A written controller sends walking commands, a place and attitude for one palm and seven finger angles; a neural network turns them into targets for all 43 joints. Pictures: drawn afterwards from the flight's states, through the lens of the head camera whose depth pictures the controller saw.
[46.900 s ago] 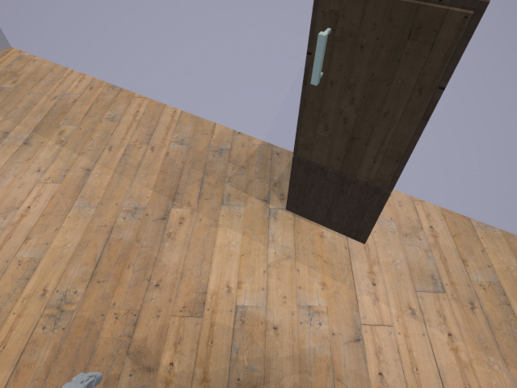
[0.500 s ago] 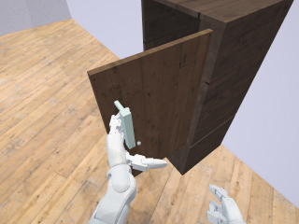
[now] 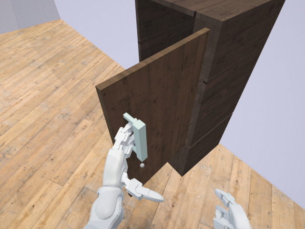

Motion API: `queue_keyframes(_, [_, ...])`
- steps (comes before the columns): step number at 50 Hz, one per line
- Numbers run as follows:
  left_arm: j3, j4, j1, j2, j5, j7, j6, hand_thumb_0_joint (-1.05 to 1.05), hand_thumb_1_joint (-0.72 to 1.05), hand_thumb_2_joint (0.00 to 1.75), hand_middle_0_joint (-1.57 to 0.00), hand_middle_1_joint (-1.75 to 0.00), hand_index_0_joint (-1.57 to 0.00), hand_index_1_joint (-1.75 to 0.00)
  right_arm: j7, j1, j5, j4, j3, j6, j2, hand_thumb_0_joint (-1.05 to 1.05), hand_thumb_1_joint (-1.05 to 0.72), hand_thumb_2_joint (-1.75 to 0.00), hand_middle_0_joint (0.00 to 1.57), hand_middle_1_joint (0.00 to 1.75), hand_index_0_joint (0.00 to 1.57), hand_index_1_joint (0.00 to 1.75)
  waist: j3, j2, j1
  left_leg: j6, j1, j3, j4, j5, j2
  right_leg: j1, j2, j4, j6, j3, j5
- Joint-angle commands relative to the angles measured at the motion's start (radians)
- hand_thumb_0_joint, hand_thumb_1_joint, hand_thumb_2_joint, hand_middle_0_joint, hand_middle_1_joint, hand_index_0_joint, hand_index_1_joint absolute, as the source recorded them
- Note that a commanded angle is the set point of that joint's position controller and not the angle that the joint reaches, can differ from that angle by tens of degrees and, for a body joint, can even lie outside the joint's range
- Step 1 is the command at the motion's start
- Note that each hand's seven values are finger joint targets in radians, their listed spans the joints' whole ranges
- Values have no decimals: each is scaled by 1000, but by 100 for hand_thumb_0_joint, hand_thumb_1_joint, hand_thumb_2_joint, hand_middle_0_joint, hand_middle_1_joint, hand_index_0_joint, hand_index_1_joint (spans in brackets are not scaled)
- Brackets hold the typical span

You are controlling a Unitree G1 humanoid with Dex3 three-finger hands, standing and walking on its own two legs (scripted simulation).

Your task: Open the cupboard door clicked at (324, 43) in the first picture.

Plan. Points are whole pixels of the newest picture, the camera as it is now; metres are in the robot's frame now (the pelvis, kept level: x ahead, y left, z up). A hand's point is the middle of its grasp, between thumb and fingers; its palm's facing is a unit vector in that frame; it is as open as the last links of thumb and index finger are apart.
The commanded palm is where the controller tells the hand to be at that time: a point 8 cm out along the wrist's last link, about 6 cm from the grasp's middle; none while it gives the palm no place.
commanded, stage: slide the hand sideways off the handle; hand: left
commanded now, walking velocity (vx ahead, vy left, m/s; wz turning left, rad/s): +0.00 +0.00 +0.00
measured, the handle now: (135, 138) +0.33 +0.06 +0.08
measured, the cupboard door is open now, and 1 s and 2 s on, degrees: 95 93 93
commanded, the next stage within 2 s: draw the hand back to the body in 0.66 s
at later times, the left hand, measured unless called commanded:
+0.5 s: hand (114, 181) +0.21 +0.10 +0.08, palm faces +0.05 -1.00 -0.03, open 16.2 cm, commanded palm +0.18 +0.15 +0.09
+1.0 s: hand (96, 183) +0.20 +0.13 +0.10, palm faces +0.03 -1.00 -0.05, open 16.3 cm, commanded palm +0.17 +0.19 +0.11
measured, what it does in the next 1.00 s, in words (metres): stands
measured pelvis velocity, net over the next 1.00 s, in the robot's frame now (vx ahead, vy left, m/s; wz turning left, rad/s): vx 0.01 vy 0.00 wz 0.02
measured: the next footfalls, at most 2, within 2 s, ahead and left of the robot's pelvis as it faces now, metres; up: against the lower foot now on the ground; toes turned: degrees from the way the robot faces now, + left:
none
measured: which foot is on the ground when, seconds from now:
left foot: down 0.00-1.00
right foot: down 0.00-1.00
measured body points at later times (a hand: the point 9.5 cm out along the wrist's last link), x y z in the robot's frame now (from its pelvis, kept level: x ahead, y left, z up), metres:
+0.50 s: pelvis +0.02 -0.02 -0.01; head +0.05 -0.04 +0.44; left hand +0.20 +0.15 +0.09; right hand +0.21 -0.23 -0.08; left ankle +0.02 +0.10 -0.70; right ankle +0.01 -0.10 -0.70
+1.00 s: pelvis +0.01 +0.00 -0.01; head +0.03 -0.02 +0.44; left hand +0.19 +0.19 +0.11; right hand +0.20 -0.21 -0.08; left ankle +0.02 +0.10 -0.70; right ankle +0.01 -0.10 -0.70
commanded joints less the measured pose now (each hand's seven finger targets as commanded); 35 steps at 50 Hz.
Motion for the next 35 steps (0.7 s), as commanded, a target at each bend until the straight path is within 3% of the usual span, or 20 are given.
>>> queue_keyframes(1, [87, -278, -75, 3, -21, 7, -67, 0, -50, 30, -15, -30, -15, -30, -15, -122, 0, -194, -37, -50, -97, 0, -90, -90, 20, 30, 20, 30, -130, -79, 17, -3, 56, -29, -131, 95, 10, 50, -12, -165, -2, 8, 101])
queue_keyframes(4, [110, -324, 8, 24, -32, -13, -74, 0, -50, 30, -15, -30, -15, -30, -16, -106, -2, -200, -40, -58, -99, 0, -90, -90, 20, 30, 20, 30, -150, -58, 22, -4, 58, -27, -121, 130, 9, 64, -10, -146, -2, 7, 161])
queue_keyframes(11, [100, -419, 122, 44, -45, -71, -107, 0, -50, 30, -15, -30, -15, -30, -17, -73, -3, -218, -46, -88, -110, 0, -90, -90, 20, 30, 20, 30, -158, -70, -1, 2, 35, -33, -74, 168, 6, 46, -13, -112, 9, 15, 242])
queue_keyframes(12, [134, -424, 153, 77, -52, -80, -113, 0, -50, 30, -15, -30, -15, -30, -20, -66, -1, -218, -49, -92, -112, 0, -90, -90, 20, 30, 20, 30, -159, -67, 5, 1, 24, -32, -66, 164, 5, 48, -14, -112, 10, 22, 246])
queue_keyframes(18, [190, -479, 261, 115, -101, -151, -140, 0, -50, 30, -15, -30, -15, -30, -33, -49, 4, -225, -50, -120, -115, 0, -90, -90, 20, 30, 20, 30, -175, -69, 5, 0, -16, -30, -31, 177, -4, 64, -27, -100, 29, 47, 322])
queue_keyframes(20, [236, -469, 310, 145, -116, -168, -145, 0, -50, 30, -15, -30, -15, -30, -38, -38, 6, -218, -53, -127, -118, 0, -90, -90, 20, 30, 20, 30, -169, -86, 9, -2, -37, -33, -21, 181, -4, 76, -28, -99, 32, 57, 343])
queue_keyframes(25, [250, -507, 349, 152, -149, -221, -172, 0, -50, 30, -15, -30, -15, -30, -48, -31, 11, -218, -60, -151, -123, 0, -90, -90, 20, 30, 20, 30, -177, -82, -2, -1, -57, -38, 4, 182, -6, 64, -36, -90, 44, 68, 370])
queue_keyframes(26, [270, -505, 388, 164, -155, -231, -175, 0, -50, 30, -15, -30, -15, -30, -50, -28, 11, -217, -64, -153, -121, 0, -90, -90, 20, 30, 20, 30, -191, -70, 7, -2, -61, -37, 9, 186, -6, 68, -38, -84, 46, 69, 383])
queue_keyframes(31, [297, -504, 437, 177, -184, -282, -188, 0, -50, 30, -15, -30, -15, -30, -61, -29, 18, -214, -69, -165, -122, 0, -90, -90, 20, 30, 20, 30, -175, -85, 4, -1, -83, -39, 24, 170, -8, 50, -41, -85, 51, 73, 352])
queue_keyframes(35, [278, -531, 391, 176, -192, -290, -199, 0, -50, 30, -15, -30, -15, -30, -66, -35, 19, -219, -67, -178, -129, 0, -90, -90, 20, 30, 20, 30, -154, -47, -1, 1, -81, -48, 24, 149, -6, 2, -29, -81, 36, 55, 256])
